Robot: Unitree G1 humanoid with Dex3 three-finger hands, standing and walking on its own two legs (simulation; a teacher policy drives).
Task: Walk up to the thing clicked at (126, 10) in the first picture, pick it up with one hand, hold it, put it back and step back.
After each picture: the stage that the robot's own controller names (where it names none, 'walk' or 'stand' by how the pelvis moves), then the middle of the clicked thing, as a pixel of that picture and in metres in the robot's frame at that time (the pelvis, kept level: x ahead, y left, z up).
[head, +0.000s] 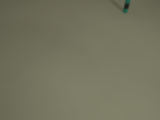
stand; (127, 4) +2.06 -0.64 -0.66
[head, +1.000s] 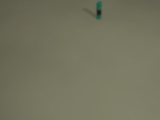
walk; (99, 10) +2.00 -0.11 -0.63
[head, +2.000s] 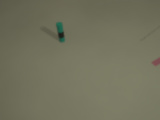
walk; (60, 32) +1.38 +0.29 -0.65
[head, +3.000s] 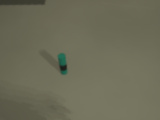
walk; (62, 64) +0.89 +0.23 -0.65
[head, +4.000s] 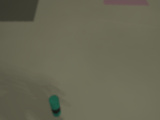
walk; (55, 106) +0.50 +0.20 -0.63
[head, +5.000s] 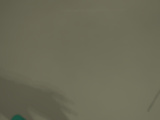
stand; out of the picture +0.30 +0.42 -0.62
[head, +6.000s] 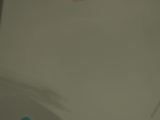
stand; out of the picture +0.33 +0.39 -0.65
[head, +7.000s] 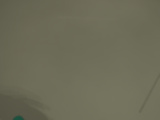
walk; out of the picture +0.33 +0.36 -0.65
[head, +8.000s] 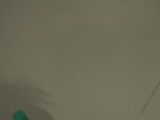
walk; out of the picture +0.35 +0.37 -0.64
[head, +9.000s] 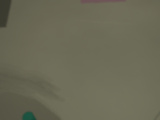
stand; out of the picture +0.36 +0.35 -0.63
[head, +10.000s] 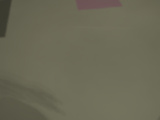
stand; out of the picture +0.34 +0.36 -0.66
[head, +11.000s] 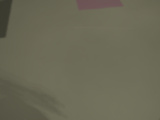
stand; out of the picture +0.33 +0.36 -0.66
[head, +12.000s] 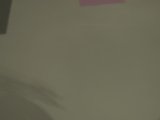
go down; out of the picture +0.33 +0.36 -0.66
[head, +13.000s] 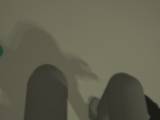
go down; out of the picture +0.39 +0.39 -0.24
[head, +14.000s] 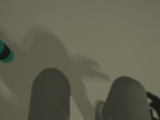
go down; out of the picture +0.38 +0.39 -0.25
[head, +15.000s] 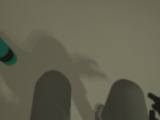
go down; (1, 51) +0.39 +0.39 -0.26
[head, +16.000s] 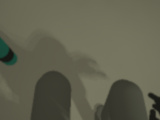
approach; (2, 51) +0.39 +0.38 -0.26
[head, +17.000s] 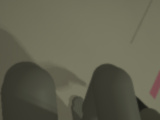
close in; out of the picture +0.35 +0.42 -0.16
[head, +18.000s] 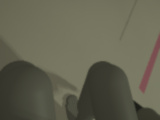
close; out of the picture +0.35 +0.40 -0.15
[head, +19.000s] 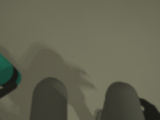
lift; (1, 72) +0.30 +0.27 +0.00
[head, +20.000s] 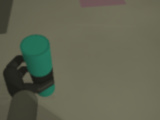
hold; (41, 71) +0.33 +0.15 +0.10
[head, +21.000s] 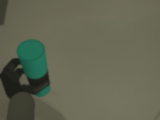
hold; (37, 73) +0.34 +0.16 +0.06
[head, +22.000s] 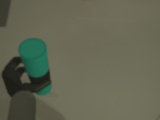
hold; (38, 71) +0.34 +0.16 +0.06
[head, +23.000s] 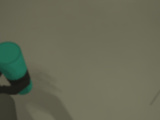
crouch; (16, 73) +0.35 +0.23 +0.01
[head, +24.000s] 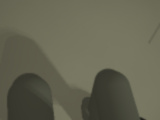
lower; out of the picture +0.42 +0.35 -0.06
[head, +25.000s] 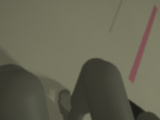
lower; out of the picture +0.39 +0.41 -0.14
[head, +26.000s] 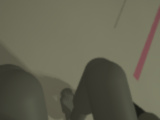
lower; out of the picture +0.38 +0.41 -0.15
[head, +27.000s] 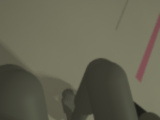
lower; out of the picture +0.37 +0.40 -0.14
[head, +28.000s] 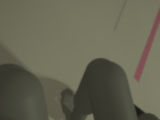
lower; out of the picture +0.37 +0.40 -0.15
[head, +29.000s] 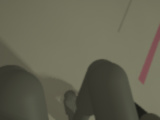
open; out of the picture +0.38 +0.40 -0.16
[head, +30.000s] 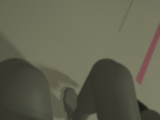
rise; out of the picture +0.37 +0.39 -0.16
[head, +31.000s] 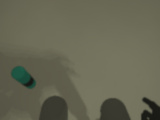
walk; (25, 78) +0.41 +0.33 -0.42
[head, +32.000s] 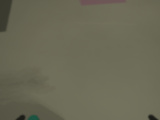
stand; out of the picture +0.37 +0.31 -0.60
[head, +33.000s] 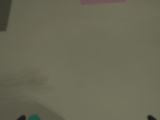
stand; out of the picture +0.37 +0.31 -0.60
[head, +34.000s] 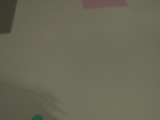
stand; out of the picture +0.37 +0.30 -0.63
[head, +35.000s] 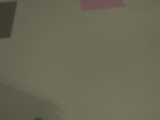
stand; out of the picture +0.37 +0.31 -0.66
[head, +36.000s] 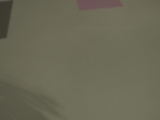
stand; out of the picture +0.35 +0.32 -0.66
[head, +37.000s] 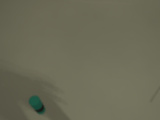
walk; (37, 105) +0.40 +0.29 -0.63
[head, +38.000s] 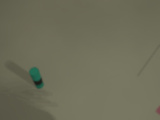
walk; (37, 78) +0.62 +0.34 -0.64
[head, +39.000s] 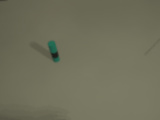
stand; (54, 52) +0.96 +0.35 -0.63
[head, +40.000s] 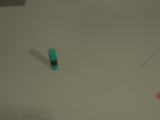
stand; (53, 59) +0.97 +0.29 -0.65
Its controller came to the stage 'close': yes
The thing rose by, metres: 0.70
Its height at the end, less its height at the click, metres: +0.00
